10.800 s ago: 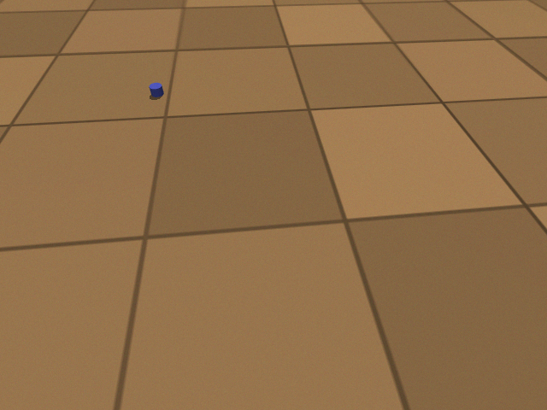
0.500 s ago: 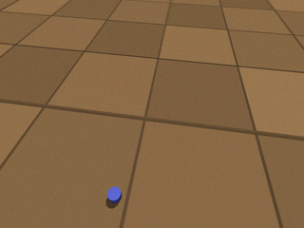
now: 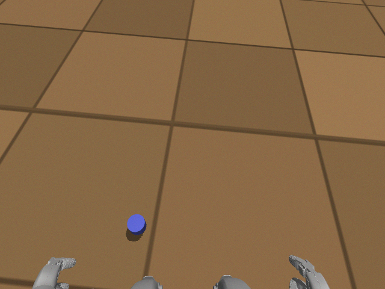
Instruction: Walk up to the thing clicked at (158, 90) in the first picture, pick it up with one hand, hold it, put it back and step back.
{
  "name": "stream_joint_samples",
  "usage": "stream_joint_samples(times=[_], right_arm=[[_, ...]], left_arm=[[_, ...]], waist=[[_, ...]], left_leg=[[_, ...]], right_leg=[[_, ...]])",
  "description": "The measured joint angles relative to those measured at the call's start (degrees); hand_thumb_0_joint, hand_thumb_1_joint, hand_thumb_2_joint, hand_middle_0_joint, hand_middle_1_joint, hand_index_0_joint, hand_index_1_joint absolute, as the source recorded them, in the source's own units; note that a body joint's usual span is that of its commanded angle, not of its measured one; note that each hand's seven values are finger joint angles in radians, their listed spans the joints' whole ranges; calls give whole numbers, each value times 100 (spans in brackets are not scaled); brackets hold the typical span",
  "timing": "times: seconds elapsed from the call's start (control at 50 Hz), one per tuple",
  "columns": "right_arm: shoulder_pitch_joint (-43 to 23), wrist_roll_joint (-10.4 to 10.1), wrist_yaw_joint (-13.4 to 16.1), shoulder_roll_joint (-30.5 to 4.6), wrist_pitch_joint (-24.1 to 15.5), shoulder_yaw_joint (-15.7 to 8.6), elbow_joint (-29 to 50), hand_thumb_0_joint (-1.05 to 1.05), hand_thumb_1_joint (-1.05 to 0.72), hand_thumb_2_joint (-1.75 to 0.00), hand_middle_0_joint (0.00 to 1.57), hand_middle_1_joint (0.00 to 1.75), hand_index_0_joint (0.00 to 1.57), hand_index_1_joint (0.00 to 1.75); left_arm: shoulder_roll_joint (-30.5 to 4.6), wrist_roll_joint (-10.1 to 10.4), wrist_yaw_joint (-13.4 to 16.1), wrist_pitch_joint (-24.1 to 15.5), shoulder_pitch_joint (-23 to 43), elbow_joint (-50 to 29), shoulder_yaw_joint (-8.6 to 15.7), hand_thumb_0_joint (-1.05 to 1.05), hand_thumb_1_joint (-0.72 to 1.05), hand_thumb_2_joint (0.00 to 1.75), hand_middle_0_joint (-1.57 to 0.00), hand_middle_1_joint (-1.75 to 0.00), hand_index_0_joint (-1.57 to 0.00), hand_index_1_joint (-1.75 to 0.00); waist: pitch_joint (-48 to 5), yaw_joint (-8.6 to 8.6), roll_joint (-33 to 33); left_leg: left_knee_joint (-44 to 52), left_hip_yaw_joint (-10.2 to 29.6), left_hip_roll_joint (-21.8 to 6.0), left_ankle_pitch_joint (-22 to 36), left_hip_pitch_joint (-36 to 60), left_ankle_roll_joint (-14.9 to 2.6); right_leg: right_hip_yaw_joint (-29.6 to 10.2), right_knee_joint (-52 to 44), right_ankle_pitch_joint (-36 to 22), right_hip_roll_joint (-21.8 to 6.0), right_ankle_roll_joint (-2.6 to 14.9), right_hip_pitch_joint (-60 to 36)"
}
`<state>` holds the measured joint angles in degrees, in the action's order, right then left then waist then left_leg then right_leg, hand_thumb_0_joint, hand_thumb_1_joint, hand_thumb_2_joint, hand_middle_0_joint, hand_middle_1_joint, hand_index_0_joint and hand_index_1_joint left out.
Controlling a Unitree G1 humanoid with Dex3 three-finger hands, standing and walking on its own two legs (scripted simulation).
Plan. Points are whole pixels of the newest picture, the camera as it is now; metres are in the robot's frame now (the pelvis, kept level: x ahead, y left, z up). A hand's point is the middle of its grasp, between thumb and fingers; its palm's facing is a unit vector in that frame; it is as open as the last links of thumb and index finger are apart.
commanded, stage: rise first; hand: left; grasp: from above
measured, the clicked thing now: (137, 224) +0.43 +0.23 -0.71
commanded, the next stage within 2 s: none
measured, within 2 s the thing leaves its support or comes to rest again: neither
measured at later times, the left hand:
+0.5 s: hand out of the picture +0.13 +0.26 -0.21, palm faces -0.18 -0.86 -0.48, open 14.1 cm
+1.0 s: hand (97, 266) +0.22 +0.28 -0.38, palm faces -0.43 -0.48 -0.76, open 14.1 cm
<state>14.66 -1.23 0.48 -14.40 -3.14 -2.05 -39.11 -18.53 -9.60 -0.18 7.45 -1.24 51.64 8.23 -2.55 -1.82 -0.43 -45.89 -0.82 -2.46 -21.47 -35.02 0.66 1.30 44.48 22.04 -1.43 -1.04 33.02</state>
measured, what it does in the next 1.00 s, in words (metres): lowers itself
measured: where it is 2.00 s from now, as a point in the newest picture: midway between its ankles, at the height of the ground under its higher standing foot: outside the picture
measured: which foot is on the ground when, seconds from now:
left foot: down 0.00-1.00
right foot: down 0.00-1.00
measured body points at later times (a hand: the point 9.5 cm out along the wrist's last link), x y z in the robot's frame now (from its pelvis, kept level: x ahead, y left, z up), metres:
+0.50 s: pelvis -0.01 +0.01 -0.07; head +0.10 +0.02 +0.37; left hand +0.14 +0.31 -0.18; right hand +0.18 -0.24 -0.16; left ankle +0.01 +0.12 -0.71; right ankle +0.00 -0.13 -0.71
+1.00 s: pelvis -0.06 +0.00 -0.23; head +0.13 +0.01 +0.17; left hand +0.24 +0.30 -0.33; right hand +0.13 -0.28 -0.35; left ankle +0.01 +0.12 -0.71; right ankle +0.00 -0.13 -0.71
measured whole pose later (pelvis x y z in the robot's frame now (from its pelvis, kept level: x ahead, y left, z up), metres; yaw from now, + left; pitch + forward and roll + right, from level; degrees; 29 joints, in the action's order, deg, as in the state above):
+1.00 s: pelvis -0.06 +0.00 -0.23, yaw -1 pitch +33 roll -2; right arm 3.8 0.1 -1.2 -17.0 -11.3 -3.5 -36.9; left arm -26.9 -38.6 7.0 -5.6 9.9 39.6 6.7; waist -9.5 -1.7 -0.9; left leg -105.6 2.5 -2.6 -38.2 -100.3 1.0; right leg 1.3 104.9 40.1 -1.6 -0.8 97.6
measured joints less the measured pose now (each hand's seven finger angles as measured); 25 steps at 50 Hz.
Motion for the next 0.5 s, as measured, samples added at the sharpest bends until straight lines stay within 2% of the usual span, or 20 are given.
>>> stream_joint_samples(times=[0.08, 0.16, 0.3, 0.5], right_arm=[[-54, 45, -1, -2, -173, -52, 185, 0, -88, -90, 20, 30, 20, 30], [-198, 83, 46, 26, -280, -74, 296, 0, -88, -89, 20, 30, 20, 30], [-394, 110, 107, 105, -402, -19, 511, 1, -87, -89, 20, 30, 20, 30], [-457, 138, 88, 139, -575, 46, 756, 1, -89, -90, 20, 30, 21, 30]], left_arm=[[60, -104, 43, -23, -294, -548, 96, 0, -39, 101, -8, -105, -7, -105], [68, -245, 65, -41, -586, -1154, 103, 0, -47, 101, -8, -107, -7, -107], [47, -378, 69, 239, -1021, -2024, 9, 0, -53, 102, -8, -107, -6, -108], [29, -592, 87, 432, -1312, -2614, -91, 0, -55, 101, -8, -107, -7, -108]], waist=[[-94, 48, 33], [-136, 84, 66], [-225, 82, 24], [-452, 49, -6]], left_leg=[[-678, 31, -10, -297, -622, -8], [-1233, 68, -21, -540, -1102, -7], [-1747, 145, -39, -759, -1604, -13], [-2463, 196, -35, -1022, -2361, -35]], right_leg=[[3, 668, 298, -4, -12, 609], [16, 1208, 541, -2, -14, 1072], [70, 1655, 743, 11, -22, 1518], [85, 2336, 1001, 2, -43, 2240]])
